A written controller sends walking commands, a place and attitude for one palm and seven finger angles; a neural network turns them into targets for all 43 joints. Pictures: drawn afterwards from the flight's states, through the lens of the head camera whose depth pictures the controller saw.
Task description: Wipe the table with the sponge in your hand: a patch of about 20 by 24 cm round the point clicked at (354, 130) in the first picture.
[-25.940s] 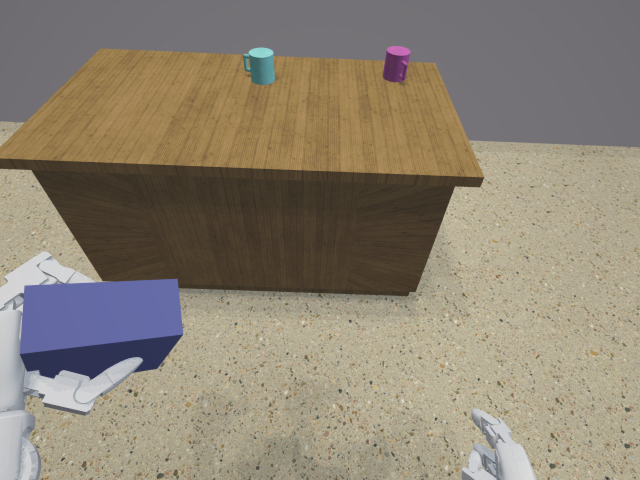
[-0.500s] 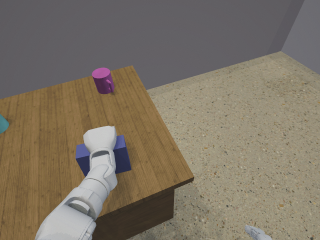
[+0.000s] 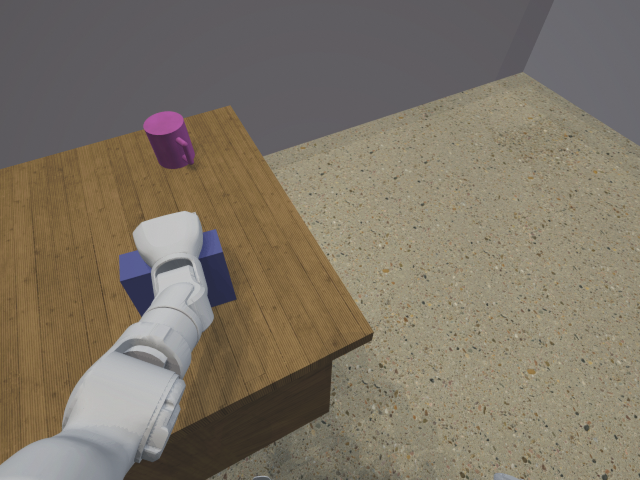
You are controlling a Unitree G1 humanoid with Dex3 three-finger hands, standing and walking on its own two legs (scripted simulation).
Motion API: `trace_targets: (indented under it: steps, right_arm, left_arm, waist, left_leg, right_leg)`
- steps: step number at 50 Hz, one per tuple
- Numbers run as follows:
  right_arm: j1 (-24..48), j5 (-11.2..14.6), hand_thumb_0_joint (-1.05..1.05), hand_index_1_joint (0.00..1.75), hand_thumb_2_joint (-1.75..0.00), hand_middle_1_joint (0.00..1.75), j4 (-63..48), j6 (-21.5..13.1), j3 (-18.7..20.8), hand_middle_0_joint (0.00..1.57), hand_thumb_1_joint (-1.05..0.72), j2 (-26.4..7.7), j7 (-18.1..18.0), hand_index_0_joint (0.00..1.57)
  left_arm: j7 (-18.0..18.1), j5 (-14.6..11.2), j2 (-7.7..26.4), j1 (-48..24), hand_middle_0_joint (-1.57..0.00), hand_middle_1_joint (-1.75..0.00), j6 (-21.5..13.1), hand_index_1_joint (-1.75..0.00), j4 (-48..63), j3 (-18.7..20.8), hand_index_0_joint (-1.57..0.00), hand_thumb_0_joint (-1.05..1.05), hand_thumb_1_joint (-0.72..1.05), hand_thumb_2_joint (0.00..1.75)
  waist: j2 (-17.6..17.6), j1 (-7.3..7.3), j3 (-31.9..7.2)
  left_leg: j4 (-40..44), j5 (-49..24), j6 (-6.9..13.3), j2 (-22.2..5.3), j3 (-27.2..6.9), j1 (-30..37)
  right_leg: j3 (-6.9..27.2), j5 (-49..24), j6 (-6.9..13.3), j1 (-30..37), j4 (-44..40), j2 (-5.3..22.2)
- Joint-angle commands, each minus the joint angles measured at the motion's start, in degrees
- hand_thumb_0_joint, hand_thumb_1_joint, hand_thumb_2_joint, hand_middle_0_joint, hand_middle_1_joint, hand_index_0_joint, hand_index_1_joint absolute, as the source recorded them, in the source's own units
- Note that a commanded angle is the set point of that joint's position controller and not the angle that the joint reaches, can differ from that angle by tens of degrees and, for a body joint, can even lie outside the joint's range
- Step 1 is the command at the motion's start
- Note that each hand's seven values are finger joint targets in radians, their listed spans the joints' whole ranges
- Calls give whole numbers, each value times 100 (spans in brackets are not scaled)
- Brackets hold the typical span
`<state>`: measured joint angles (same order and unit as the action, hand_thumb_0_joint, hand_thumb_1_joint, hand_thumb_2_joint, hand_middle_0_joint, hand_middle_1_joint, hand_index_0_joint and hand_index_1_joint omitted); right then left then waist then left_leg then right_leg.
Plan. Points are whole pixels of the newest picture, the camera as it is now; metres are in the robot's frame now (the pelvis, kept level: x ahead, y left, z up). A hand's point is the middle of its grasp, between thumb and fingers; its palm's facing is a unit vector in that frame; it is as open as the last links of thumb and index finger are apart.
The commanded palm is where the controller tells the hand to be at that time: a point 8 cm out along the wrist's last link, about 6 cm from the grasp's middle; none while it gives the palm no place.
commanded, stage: wipe forward along the third lane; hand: left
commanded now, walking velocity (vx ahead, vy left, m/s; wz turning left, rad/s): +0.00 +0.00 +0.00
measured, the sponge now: (184, 286) +0.41 +0.21 -0.04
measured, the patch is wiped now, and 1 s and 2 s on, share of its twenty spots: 0.75 0.95 0.95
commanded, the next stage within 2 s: wipe back along the third lane in 0.64 s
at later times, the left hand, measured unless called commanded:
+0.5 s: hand (171, 232) +0.48 +0.23 +0.00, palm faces -0.13 +0.00 -0.99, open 9.4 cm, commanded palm +0.47 +0.22 +0.03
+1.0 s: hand (165, 224) +0.49 +0.25 +0.00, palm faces -0.09 +0.00 -1.00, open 9.4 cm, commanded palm +0.46 +0.21 +0.03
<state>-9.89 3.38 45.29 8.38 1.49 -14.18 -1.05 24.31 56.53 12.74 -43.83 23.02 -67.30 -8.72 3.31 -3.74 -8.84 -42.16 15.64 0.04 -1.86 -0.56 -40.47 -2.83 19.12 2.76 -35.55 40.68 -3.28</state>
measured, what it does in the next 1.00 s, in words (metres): stands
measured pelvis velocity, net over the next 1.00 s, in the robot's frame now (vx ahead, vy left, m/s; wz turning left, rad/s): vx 0.02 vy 0.04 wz -0.04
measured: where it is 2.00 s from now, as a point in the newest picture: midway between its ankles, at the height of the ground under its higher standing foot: outside the picture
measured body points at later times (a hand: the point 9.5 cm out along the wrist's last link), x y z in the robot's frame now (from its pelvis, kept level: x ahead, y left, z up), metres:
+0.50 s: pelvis +0.01 +0.03 -0.01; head +0.09 +0.03 +0.43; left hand +0.48 +0.23 +0.05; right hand +0.05 -0.24 -0.14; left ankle +0.05 +0.12 -0.71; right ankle +0.00 -0.09 -0.71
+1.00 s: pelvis +0.02 +0.04 -0.01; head +0.11 +0.06 +0.43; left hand +0.49 +0.24 +0.05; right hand +0.04 -0.22 -0.14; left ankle +0.04 +0.12 -0.71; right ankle +0.00 -0.09 -0.71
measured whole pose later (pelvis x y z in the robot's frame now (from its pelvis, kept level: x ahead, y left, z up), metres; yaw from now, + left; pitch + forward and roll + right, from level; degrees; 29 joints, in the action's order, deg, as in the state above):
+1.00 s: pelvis +0.02 +0.04 -0.01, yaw -2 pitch +21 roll -4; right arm -16.0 1.9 45.7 8.3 2.0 -13.1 3.1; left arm 24.9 55.7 17.1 -54.3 25.1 -72.4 -9.2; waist 3.4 -5.9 -10.9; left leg -48.3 19.8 2.9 -1.8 0.7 -49.4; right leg -1.5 20.5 -0.2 -42.7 42.4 -3.1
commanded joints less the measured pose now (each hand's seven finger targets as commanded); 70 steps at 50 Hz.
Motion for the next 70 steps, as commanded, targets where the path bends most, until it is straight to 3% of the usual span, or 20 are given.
trace_targets:
  steps: [1,3,8,13,15,18,21,23,26,28,32,37,39,45,48,54,59,63,69,70]
  right_arm:
    - [43,-12,0,30,-90,30,-545,-254,223,20,-90,-804,-19,20]
    - [-17,-15,0,30,-90,30,-541,-268,241,20,-90,-821,3,20]
    - [-194,-23,0,30,-90,30,-510,-301,256,20,-90,-819,76,20]
    - [-368,-64,0,30,-90,30,-471,-327,270,20,-90,-890,99,20]
    - [-465,-81,0,30,-90,30,-472,-319,259,20,-90,-915,125,20]
    - [-468,-86,0,30,-90,30,-464,-329,282,20,-90,-900,162,20]
    - [-569,-99,0,30,-90,30,-435,-312,278,20,-90,-948,186,20]
    - [-573,-115,0,30,-90,30,-432,-320,310,20,-90,-926,206,20]
    - [-675,-128,0,30,-90,30,-426,-310,269,20,-90,-980,204,20]
    - [-687,-145,0,30,-90,30,-377,-325,295,20,-90,-988,203,20]
    - [-787,-161,0,30,-90,30,-405,-320,264,20,-90,-1032,208,20]
    - [-923,-187,0,30,-90,30,-421,-318,278,20,-90,-1037,250,20]
    - [-923,-205,0,30,-90,30,-464,-312,318,20,-90,-982,297,20]
    - [-799,-180,0,30,-90,30,-535,-221,361,20,-90,-893,375,20]
    - [-674,-131,0,30,-90,30,-497,-178,362,20,-90,-891,402,20]
    - [-488,-82,0,30,-90,30,-472,-93,343,20,-90,-834,403,20]
    - [-331,-94,0,30,-90,30,-533,-24,354,20,-90,-751,416,20]
    - [-133,-94,0,30,-90,30,-617,68,362,20,-90,-721,405,20]
    - [191,-76,0,30,-90,30,-694,216,366,20,-90,-669,444,20]
    - [218,-68,0,30,-90,30,-689,243,364,20,-90,-679,444,20]
  left_arm:
    - [245,175,1318,-2352,-120,-160,100,-160,364,97,-120,0,10,130]
    - [236,180,1449,-2442,-120,-160,105,-160,289,220,-120,0,10,130]
    - [181,149,1180,-2695,-120,-160,143,-160,102,33,-120,0,10,130]
    - [181,118,1471,-2844,-120,-160,86,-160,16,266,-120,0,10,130]
    - [188,175,1598,-2629,-120,-160,105,-160,-144,338,-120,0,10,130]
    - [171,210,1352,-2898,-120,-160,132,-160,-135,160,-120,0,10,130]
    - [163,275,1555,-3026,-120,-160,183,-160,-282,228,-120,0,10,130]
    - [163,254,1410,-3147,-120,-160,153,-160,-231,188,-120,0,10,130]
    - [163,264,1770,-3226,-120,-160,182,-160,-372,361,-120,0,10,130]
    - [157,266,1672,-3556,-120,-160,190,-160,-390,291,-120,0,10,130]
    - [127,386,1957,-3650,-120,-160,234,-160,-560,372,-120,0,10,130]
    - [53,440,1894,-3775,-120,-160,253,-160,-629,295,-120,0,10,130]
    - [-8,384,1367,-3510,-120,-160,227,-160,-540,40,-120,0,10,130]
    - [-60,5,680,-2737,-120,-160,137,-160,-206,-132,-120,0,10,130]
    - [-33,-141,581,-2432,-120,-160,208,-160,-193,-110,-120,0,10,130]
    - [-18,-104,373,-2359,-120,-160,300,-160,11,-321,-120,0,10,130]
    - [-8,-111,-2,-1938,-120,-160,213,-160,221,-485,-120,0,10,130]
    - [20,-170,-93,-1549,-120,-160,171,-160,459,-434,-120,0,10,130]
    - [80,-238,-559,-966,-120,-160,306,-160,861,-765,-120,0,10,130]
    - [90,-220,-394,-822,-120,-160,356,-160,854,-632,-120,0,10,130]
  waist:
    - [-481,-236,-1386]
    - [-409,-225,-1601]
    - [-288,-329,-1783]
    - [-418,-360,-2053]
    - [-407,-312,-2009]
    - [-390,-435,-1911]
    - [-260,-438,-1828]
    - [-121,-474,-1949]
    - [-203,-473,-2018]
    - [-231,-609,-1994]
    - [-90,-601,-2017]
    - [109,-638,-2195]
    - [295,-568,-2338]
    - [52,-371,-2441]
    - [-184,-313,-2201]
    - [-123,-241,-1740]
    - [-51,-123,-1898]
    - [-444,-42,-2055]
    - [-507,62,-1843]
    - [-601,111,-1839]
  left_leg:
    - [315,57,283,120,112,793]
    - [292,-95,273,112,73,847]
    - [215,-313,279,72,36,955]
    - [82,-573,291,51,21,868]
    - [40,-610,290,68,32,774]
    - [13,-683,294,45,6,799]
    - [1,-668,283,12,-46,850]
    - [-31,-801,274,-7,-83,998]
    - [-72,-743,281,1,-85,862]
    - [-87,-760,283,-33,-123,925]
    - [-139,-695,279,-26,-138,857]
    - [-251,-890,264,-51,-195,1000]
    - [-254,-1131,214,-97,-287,1350]
    - [-181,-1399,177,-145,-300,1589]
    - [-24,-1320,183,-149,-279,1548]
    - [218,-1168,187,-107,-251,1644]
    - [228,-1585,166,-98,-225,1969]
    - [217,-1933,182,-74,-147,1968]
    - [268,-2284,179,-35,-58,2131]
    - [292,-2247,181,-21,-45,2090]
  right_leg:
    - [331,-635,-127,356,-815,193]
    - [286,-765,-106,390,-729,176]
    - [210,-973,-96,226,-627,119]
    - [204,-1366,-105,307,-497,106]
    - [185,-1428,-99,295,-476,95]
    - [155,-1455,-98,104,-447,84]
    - [104,-1241,-70,-126,-425,55]
    - [77,-1250,-53,-246,-374,39]
    - [81,-1229,-64,-207,-346,28]
    - [49,-1196,-72,-353,-315,23]
    - [33,-1053,-59,-483,-278,2]
    - [-22,-1062,-38,-689,-180,-33]
    - [-94,-1046,-5,-878,-122,-74]
    - [-133,-1236,-1,-630,-196,-113]
    - [-130,-1268,-7,-390,-306,-87]
    - [-138,-1173,27,-260,-502,-64]
    - [-134,-1489,67,-58,-511,-47]
    - [-84,-2097,49,438,-523,-2]
    - [-81,-2609,49,763,-638,40]
    - [-72,-2684,51,883,-654,54]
